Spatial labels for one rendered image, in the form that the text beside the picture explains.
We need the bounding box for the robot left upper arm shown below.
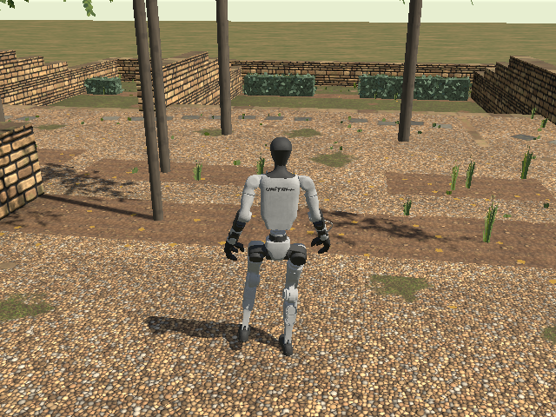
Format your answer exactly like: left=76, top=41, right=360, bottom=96
left=237, top=174, right=262, bottom=223

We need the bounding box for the robot torso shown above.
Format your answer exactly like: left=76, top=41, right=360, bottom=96
left=259, top=171, right=300, bottom=261

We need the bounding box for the right robot forearm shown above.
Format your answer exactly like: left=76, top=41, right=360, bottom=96
left=313, top=209, right=328, bottom=241

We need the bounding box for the robot right upper arm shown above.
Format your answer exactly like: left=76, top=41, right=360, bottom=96
left=298, top=175, right=321, bottom=222

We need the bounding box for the robot left hand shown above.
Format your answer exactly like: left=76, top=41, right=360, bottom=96
left=224, top=241, right=244, bottom=261

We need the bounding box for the robot right hand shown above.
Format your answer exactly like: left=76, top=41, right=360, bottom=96
left=311, top=237, right=331, bottom=254

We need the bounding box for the robot left foot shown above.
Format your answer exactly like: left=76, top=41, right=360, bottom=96
left=238, top=324, right=250, bottom=342

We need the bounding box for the left robot forearm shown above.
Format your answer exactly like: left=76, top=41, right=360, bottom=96
left=227, top=210, right=246, bottom=245

